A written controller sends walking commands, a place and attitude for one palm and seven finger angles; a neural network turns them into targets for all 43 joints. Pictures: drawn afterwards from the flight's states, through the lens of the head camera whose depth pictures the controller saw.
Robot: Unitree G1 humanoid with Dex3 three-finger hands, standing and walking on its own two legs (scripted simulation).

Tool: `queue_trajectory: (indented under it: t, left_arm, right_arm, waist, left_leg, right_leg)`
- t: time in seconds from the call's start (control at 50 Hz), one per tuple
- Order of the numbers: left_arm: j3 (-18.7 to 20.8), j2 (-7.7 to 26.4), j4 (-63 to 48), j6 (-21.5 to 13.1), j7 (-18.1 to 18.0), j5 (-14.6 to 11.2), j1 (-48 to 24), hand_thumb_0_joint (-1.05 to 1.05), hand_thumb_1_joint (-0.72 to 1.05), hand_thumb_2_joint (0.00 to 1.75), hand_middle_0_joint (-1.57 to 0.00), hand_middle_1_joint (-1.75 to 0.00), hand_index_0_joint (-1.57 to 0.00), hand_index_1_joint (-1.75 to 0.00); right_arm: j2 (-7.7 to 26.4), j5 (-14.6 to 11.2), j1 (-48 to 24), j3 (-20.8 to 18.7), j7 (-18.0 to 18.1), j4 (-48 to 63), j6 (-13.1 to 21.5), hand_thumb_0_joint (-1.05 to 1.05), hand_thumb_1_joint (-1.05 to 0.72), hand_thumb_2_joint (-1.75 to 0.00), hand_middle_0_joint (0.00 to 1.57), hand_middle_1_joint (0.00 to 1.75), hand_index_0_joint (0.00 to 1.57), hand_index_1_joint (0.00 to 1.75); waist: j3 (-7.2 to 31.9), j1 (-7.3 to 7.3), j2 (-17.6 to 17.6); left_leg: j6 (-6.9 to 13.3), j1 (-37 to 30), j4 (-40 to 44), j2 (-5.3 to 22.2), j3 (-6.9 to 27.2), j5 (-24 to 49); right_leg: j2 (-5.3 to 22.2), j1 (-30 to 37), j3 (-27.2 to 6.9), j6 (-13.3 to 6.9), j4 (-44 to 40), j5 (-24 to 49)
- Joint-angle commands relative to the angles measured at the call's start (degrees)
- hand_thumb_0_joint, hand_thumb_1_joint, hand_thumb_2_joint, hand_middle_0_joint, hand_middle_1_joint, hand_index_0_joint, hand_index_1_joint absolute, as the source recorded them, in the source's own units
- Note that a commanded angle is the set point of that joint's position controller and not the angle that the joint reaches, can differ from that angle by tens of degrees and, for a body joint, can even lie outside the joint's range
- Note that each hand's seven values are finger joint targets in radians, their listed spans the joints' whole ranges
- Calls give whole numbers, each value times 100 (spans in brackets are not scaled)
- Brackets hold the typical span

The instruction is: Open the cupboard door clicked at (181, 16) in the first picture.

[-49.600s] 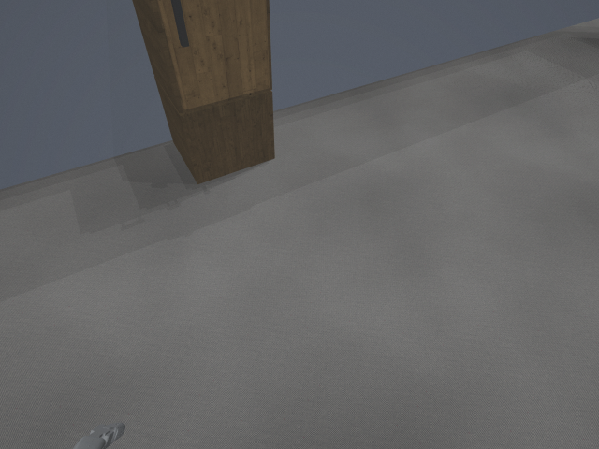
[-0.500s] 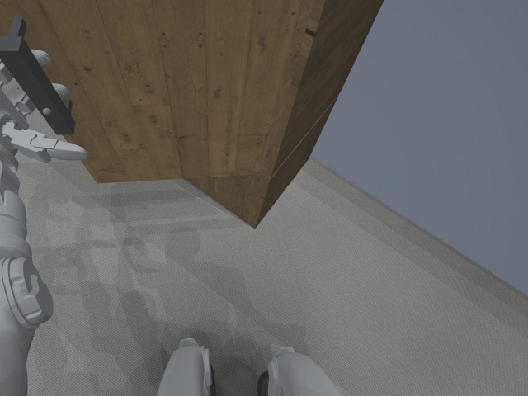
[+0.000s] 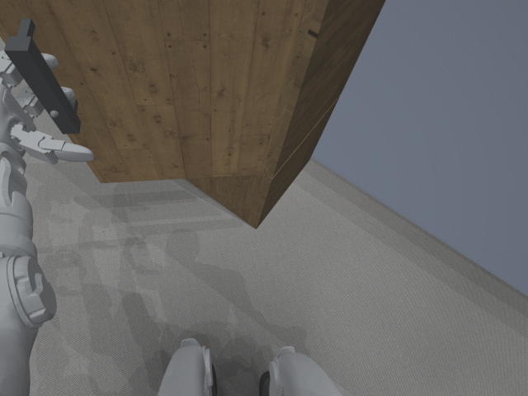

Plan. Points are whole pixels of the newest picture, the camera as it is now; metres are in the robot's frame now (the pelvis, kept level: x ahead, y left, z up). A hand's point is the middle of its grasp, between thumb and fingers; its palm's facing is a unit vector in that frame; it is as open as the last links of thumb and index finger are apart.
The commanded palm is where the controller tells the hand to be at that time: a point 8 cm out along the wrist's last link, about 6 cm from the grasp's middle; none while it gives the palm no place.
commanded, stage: close the thumb around the handle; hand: left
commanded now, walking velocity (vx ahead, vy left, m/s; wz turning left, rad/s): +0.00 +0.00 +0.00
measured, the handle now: (51, 81) +0.55 +0.28 +0.07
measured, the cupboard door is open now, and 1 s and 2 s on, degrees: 43 44 92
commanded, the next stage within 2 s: pull the door open along its arc in 0.74 s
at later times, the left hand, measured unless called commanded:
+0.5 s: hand (52, 110) +0.50 +0.26 +0.08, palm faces +0.10 -1.00 -0.02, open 8.3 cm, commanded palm +0.47 +0.30 +0.07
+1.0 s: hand (62, 115) +0.49 +0.25 +0.08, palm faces +0.09 -1.00 -0.01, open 6.2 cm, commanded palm +0.45 +0.29 +0.07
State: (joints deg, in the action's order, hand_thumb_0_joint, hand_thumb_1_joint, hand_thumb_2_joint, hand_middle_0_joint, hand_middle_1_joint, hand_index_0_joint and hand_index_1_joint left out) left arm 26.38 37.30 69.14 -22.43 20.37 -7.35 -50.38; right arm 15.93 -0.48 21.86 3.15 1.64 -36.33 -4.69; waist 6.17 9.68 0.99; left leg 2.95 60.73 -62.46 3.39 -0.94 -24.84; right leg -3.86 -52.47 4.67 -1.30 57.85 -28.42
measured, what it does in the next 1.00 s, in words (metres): stands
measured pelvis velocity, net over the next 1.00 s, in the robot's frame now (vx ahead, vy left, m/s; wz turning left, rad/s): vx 0.00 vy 0.00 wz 0.00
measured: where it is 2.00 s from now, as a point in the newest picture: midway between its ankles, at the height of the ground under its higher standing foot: outside the picture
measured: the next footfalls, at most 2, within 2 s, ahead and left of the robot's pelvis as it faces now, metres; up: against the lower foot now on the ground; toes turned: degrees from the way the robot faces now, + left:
none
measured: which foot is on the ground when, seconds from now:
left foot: down 0.00-1.00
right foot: down 0.00-1.00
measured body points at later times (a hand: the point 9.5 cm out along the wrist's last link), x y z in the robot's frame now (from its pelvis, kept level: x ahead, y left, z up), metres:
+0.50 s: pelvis +0.00 +0.00 +0.00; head +0.14 +0.04 +0.43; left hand +0.49 +0.32 +0.08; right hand +0.01 -0.26 -0.10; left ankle +0.04 +0.08 -0.66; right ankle -0.01 -0.11 -0.66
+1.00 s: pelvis +0.00 +0.00 +0.00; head +0.13 +0.03 +0.43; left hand +0.48 +0.30 +0.08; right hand +0.01 -0.27 -0.10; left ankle +0.04 +0.08 -0.66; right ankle -0.01 -0.11 -0.66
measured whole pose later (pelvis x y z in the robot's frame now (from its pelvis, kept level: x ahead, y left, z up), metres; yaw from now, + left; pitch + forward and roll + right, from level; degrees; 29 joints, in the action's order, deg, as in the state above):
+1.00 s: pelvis +0.00 +0.00 +0.00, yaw +0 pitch +22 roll -4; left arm 26.0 34.7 66.0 -23.2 18.4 -7.8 -47.2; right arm 15.7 -0.4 21.7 2.8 1.2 -35.6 -5.1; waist 6.7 9.2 1.3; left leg 2.6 59.2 -61.5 3.5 -1.4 -24.6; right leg -4.0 -51.5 4.1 -1.6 57.5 -28.3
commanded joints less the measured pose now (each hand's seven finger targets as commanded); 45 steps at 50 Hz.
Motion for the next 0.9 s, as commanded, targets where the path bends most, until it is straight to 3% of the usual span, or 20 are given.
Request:
queue_trajectory:
  t: [0.0,0.04,0.08,0.1,0.12,0.18,0.24,0.26,0.32,0.36,0.38,0.44,0.48,0.52,0.56,0.68,0.7,0.82,0.84,0.88]
  left_arm:
    - [239,1674,-1397,-476,-75,-110,-2456,0,-50,30,-30,-120,-30,-120]
    - [83,1449,-1324,-464,-118,-102,-2449,0,-44,32,-30,-121,-30,-121]
    - [7,1297,-1375,-479,-154,-102,-2473,0,-33,37,-31,-122,-31,-122]
    - [184,1528,-1317,-458,-190,-62,-2368,0,-28,40,-32,-122,-32,-122]
    - [47,1387,-1287,-431,-196,-68,-2388,0,-22,42,-32,-123,-32,-123]
    - [157,1426,-1272,-400,-214,-89,-2195,0,-5,49,-33,-125,-33,-125]
    - [207,1548,-1159,-348,-231,-51,-2223,0,12,56,-34,-127,-34,-127]
    - [325,1730,-1136,-352,-255,-17,-2184,0,17,59,-35,-127,-35,-127]
    - [200,1551,-1303,-448,-254,-28,-2321,0,34,66,-36,-129,-36,-129]
    - [349,1740,-1260,-478,-232,-30,-2167,0,45,71,-37,-130,-37,-130]
    - [293,1671,-1320,-530,-213,-59,-2280,0,51,73,-37,-131,-37,-131]
    - [102,1354,-1514,-545,-122,-117,-2116,0,68,80,-38,-133,-38,-133]
    - [0,1178,-1439,-509,-85,-156,-2106,0,79,85,-39,-134,-39,-134]
    - [75,1301,-1360,-423,-78,-163,-2104,0,90,90,-40,-135,-40,-135]
    - [-3,1204,-1189,-329,-100,-173,-2124,0,90,90,-40,-135,-40,-135]
    - [169,1420,-1328,-461,-244,-78,-2132,0,90,90,-40,-135,-40,-135]
    - [63,1289,-1376,-475,-252,-85,-2204,0,90,90,-40,-135,-40,-135]
    - [173,1530,-1106,-431,-249,-42,-2161,0,90,90,-40,-135,-40,-135]
    - [16,1332,-1224,-437,-221,-66,-2210,0,90,90,-40,-135,-40,-135]
    - [135,1367,-1333,-480,-192,-115,-1976,0,90,90,-40,-135,-40,-135]
  right_arm:
    - [1147,45,975,-427,108,203,96,0,-90,-90,20,30,20,30]
    - [1141,49,967,-429,92,188,87,0,-90,-90,20,30,20,30]
    - [1131,69,990,-439,80,192,86,0,-90,-90,20,30,20,30]
    - [1175,68,997,-457,90,192,74,0,-90,-90,20,30,20,30]
    - [1155,60,990,-443,92,191,62,0,-90,-90,20,30,20,30]
    - [1158,70,1015,-440,68,238,58,0,-90,-90,20,30,20,30]
    - [1154,54,990,-431,72,241,52,0,-90,-90,20,30,20,30]
    - [1174,56,995,-433,87,253,55,0,-90,-90,20,30,20,30]
    - [1128,63,972,-425,73,260,70,0,-90,-90,20,30,20,30]
    - [1160,69,979,-435,78,265,86,0,-90,-90,20,30,20,30]
    - [1149,72,1004,-431,83,238,84,0,-90,-90,20,30,20,30]
    - [1109,61,957,-442,49,255,60,0,-90,-90,20,30,20,30]
    - [1106,58,994,-458,51,223,45,0,-90,-90,20,30,20,30]
    - [1138,40,969,-464,66,210,17,0,-90,-90,20,30,20,30]
    - [1132,19,954,-451,79,241,18,0,-90,-90,20,30,20,30]
    - [1123,60,969,-450,84,242,55,0,-90,-90,20,30,20,30]
    - [1096,59,933,-439,70,240,55,0,-90,-90,20,30,20,30]
    - [1129,26,890,-422,95,273,62,0,-90,-90,20,30,20,30]
    - [1095,27,872,-408,85,289,66,0,-90,-90,20,30,20,30]
    - [1107,39,894,-435,76,322,74,0,-90,-90,20,30,20,30]
  waist:
    - [2891,-31,1232]
    - [2685,30,1230]
    - [2749,36,1253]
    - [2806,-23,1217]
    - [2742,31,1205]
    - [2765,-56,1111]
    - [2648,-11,953]
    - [2610,-37,848]
    - [2756,-16,1094]
    - [2779,-64,1002]
    - [2767,-12,1060]
    - [2950,-91,1298]
    - [2817,-25,1238]
    - [2689,-36,1119]
    - [2459,25,875]
    - [2657,-76,1076]
    - [2741,-31,1017]
    - [2505,-8,845]
    - [2543,-25,1020]
    - [2750,-130,1008]
  left_leg:
    - [-122,-3385,538,-16,679,2293]
    - [-144,-3454,595,6,731,2169]
    - [-141,-3583,598,6,763,2262]
    - [-165,-3569,618,22,777,2255]
    - [-158,-3564,627,12,757,2280]
    - [-140,-3479,637,-15,735,2311]
    - [-115,-3219,619,-27,670,2163]
    - [-105,-3120,637,-23,668,2102]
    - [-112,-3272,587,-31,635,2206]
    - [-120,-3201,582,-26,645,2214]
    - [-119,-3314,574,-22,656,2370]
    - [-172,-3637,598,-3,674,2548]
    - [-164,-3717,600,8,711,2623]
    - [-163,-3571,647,8,718,2444]
    - [-115,-3291,691,-21,682,2089]
    - [-134,-3387,641,-32,679,2288]
    - [-118,-3382,610,-35,650,2282]
    - [-85,-2971,605,-54,585,1928]
    - [-102,-3055,633,-63,580,1928]
    - [-103,-3209,627,-70,583,2071]
  right_leg:
    - [-71,-5,-261,-16,-633,1679]
    - [-73,-195,-217,-18,-673,1497]
    - [-84,-242,-195,-35,-661,1498]
    - [-75,-220,-188,-30,-649,1486]
    - [-75,-199,-197,-22,-676,1531]
    - [-88,-40,-188,-37,-678,1588]
    - [-74,71,-231,0,-708,1626]
    - [-73,148,-237,-3,-702,1610]
    - [-74,85,-255,1,-682,1682]
    - [-83,181,-264,-11,-662,1699]
    - [-92,144,-252,-25,-648,1791]
    - [-97,49,-208,-24,-650,1803]
    - [-105,-91,-182,-33,-670,1769]
    - [-99,-49,-176,-21,-699,1706]
    - [-88,-12,-200,3,-767,1562]
    - [-69,28,-230,-34,-679,1665]
    - [-65,72,-249,1,-689,1721]
    - [-57,193,-302,16,-717,1615]
    - [-55,185,-292,11,-713,1596]
    - [-68,275,-283,-19,-693,1676]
